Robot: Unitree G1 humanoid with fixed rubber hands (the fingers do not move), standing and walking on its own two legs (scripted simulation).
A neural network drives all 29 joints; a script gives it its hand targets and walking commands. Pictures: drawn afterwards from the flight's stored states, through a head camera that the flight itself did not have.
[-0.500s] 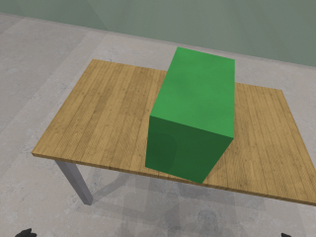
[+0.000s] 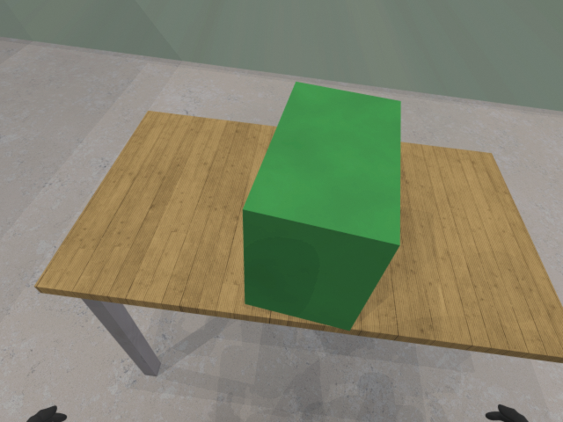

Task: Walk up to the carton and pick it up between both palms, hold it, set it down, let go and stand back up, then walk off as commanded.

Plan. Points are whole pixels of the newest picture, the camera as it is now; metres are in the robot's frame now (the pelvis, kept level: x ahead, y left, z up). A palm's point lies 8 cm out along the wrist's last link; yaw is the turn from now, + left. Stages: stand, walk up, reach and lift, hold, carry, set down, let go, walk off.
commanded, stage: walk up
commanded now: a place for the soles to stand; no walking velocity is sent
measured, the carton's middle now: (322, 203) +0.47 -0.05 +0.03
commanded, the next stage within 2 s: none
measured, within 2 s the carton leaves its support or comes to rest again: neither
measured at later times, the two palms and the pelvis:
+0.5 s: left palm out of the picture +0.09 +0.32 -0.06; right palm out of the picture +0.12 -0.35 -0.06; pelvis -0.01 -0.02 +0.00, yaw -2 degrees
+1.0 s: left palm out of the picture +0.09 +0.29 -0.06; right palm out of the picture +0.08 -0.38 -0.05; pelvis -0.03 -0.04 +0.00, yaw -4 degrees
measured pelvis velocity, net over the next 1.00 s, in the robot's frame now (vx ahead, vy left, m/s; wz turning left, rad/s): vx -0.03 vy -0.04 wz -0.07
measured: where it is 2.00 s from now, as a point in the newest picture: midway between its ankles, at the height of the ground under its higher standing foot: outside the picture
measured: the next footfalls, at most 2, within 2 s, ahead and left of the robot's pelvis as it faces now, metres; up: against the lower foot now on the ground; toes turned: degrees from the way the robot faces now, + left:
left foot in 1.24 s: -0.02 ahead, +0.07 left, +0.00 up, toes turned +3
right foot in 1.48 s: -0.04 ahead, -0.22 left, +0.00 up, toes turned -2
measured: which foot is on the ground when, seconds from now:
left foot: down 0.00-1.00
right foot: down 0.00-1.00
